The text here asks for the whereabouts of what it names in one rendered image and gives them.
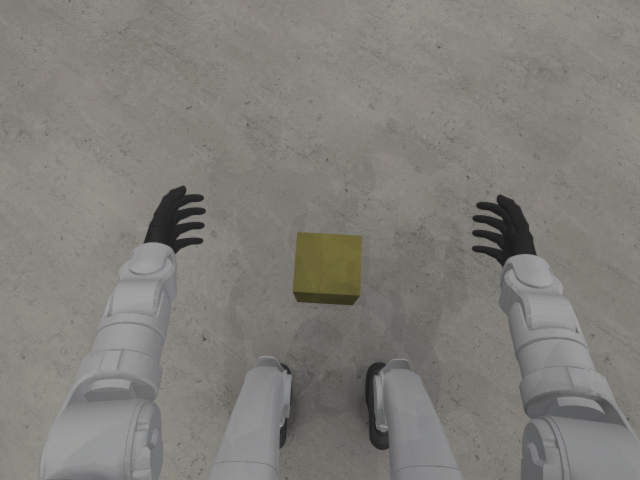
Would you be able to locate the right robot upper arm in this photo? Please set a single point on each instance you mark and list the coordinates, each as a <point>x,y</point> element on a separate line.
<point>559,448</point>

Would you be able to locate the left robot upper arm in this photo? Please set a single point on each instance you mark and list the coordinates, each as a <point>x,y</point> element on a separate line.
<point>106,440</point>

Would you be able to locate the robot left forearm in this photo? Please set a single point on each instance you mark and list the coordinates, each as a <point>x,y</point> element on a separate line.
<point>124,362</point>

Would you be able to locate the robot right thigh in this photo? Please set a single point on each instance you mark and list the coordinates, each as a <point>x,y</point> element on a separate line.
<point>418,446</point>

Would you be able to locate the robot right hand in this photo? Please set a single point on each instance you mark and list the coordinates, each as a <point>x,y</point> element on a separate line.
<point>516,238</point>

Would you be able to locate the robot right forearm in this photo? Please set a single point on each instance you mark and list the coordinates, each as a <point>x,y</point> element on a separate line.
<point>559,378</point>

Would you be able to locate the carton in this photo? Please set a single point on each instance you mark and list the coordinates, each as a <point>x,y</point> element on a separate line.
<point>327,268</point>

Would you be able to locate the robot left hand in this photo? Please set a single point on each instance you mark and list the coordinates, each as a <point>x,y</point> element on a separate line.
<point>163,227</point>

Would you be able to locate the robot left thigh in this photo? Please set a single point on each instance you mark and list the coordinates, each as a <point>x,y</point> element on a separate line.
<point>249,449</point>

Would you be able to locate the robot thigh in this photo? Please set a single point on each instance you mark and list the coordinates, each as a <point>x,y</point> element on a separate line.
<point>249,449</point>
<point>418,446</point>

